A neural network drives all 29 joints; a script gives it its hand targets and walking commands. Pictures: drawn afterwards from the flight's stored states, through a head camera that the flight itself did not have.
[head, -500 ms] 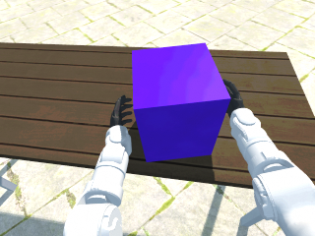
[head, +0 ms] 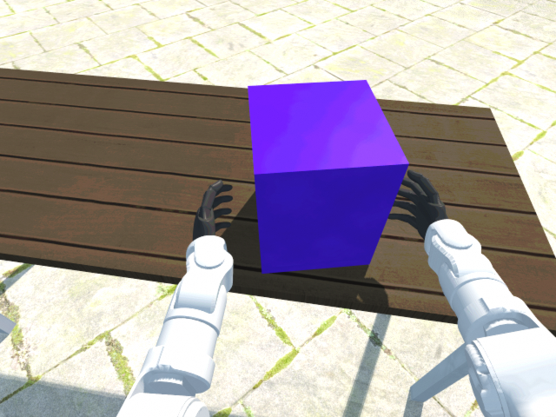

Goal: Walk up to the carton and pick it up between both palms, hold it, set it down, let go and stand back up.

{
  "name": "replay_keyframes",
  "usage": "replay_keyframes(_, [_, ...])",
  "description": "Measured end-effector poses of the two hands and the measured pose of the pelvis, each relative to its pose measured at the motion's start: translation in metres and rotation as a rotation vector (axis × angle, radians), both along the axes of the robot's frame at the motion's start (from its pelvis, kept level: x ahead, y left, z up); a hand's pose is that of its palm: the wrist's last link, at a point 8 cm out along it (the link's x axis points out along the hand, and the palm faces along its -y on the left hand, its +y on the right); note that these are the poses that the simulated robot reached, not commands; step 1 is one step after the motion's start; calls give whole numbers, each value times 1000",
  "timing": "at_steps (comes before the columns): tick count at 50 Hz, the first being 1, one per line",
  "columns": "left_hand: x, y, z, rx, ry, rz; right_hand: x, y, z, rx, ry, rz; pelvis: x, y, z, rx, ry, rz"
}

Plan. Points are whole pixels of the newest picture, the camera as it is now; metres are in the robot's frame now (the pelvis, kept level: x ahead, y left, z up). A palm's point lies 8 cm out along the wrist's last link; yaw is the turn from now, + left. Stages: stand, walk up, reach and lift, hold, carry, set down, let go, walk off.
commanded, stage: set down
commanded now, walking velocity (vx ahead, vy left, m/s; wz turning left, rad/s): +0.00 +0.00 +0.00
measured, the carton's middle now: (312, 180) +0.50 +0.06 +0.05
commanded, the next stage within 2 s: none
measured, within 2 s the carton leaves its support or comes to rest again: neither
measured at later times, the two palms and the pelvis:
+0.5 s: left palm (202, 266) +0.29 +0.19 +0.06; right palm (468, 272) +0.37 -0.18 +0.04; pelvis +0.00 +0.00 +0.00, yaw +0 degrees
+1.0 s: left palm (203, 295) +0.25 +0.17 +0.06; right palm (493, 322) +0.31 -0.21 +0.03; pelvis +0.00 +0.00 +0.00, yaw +0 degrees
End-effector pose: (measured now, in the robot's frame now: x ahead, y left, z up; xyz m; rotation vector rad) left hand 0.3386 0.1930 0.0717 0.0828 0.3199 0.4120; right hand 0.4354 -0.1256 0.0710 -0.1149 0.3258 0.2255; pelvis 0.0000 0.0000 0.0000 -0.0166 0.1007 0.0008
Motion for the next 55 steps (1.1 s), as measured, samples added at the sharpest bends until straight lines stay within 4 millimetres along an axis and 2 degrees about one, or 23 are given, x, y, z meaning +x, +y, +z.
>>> replay_keyframes(8, [-10,-5,5,2,-44,-9,-18,-20,-22,-4,10,-6,4,-1,0,2,-11,0])
replay_keyframes(17, [-26,-8,-5,-21,-21,-10,-41,-52,-26,-36,-17,-33,3,-2,1,2,-27,1])
replay_keyframes(23, [-43,-8,-7,-22,-31,-5,-57,-56,-25,-27,-36,-12,1,-2,1,2,-48,1])
replay_keyframes(30, [-61,-7,-15,-34,-17,5,-79,-65,-35,-29,-4,-14,-2,-2,1,2,-70,2])
replay_keyframes(40, [-62,-25,-6,-47,-72,-44,-97,-79,-32,-16,-15,-30,-1,-2,1,3,-73,1])
replay_keyframes(48, [-79,-23,-15,-57,-36,-25,-119,-87,-42,-5,8,-35,1,-3,1,5,-92,2])
replay_keyframes(55, [-93,-23,-14,-58,-55,-14,-133,-87,-38,3,-19,-27,0,-4,1,5,-111,2])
